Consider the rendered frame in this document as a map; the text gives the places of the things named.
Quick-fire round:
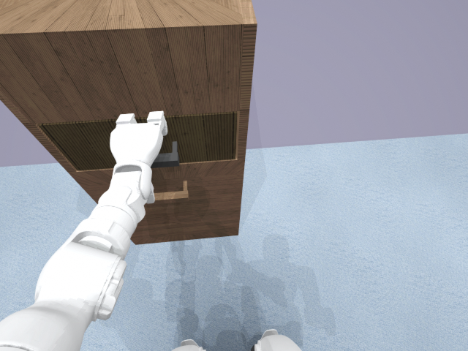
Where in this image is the robot left upper arm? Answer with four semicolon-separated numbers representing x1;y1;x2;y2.
0;242;127;351

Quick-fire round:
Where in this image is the robot right shin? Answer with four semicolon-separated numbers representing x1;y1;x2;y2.
260;329;278;341

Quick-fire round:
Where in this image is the robot left hand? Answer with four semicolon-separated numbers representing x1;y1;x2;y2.
110;111;167;203

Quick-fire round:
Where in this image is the robot shin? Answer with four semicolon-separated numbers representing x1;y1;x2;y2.
260;329;278;341
181;339;199;347

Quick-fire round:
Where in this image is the cabinet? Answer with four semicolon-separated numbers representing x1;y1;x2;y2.
0;0;257;245

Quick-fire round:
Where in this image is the handle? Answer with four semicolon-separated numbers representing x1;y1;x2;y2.
145;191;189;205
151;141;179;168

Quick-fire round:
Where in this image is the robot left forearm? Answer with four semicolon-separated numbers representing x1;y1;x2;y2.
35;160;152;302

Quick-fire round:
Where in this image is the drawer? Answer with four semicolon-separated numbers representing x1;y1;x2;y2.
38;111;237;170

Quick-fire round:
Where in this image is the robot left shin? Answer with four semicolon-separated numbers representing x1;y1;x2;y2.
181;339;199;347

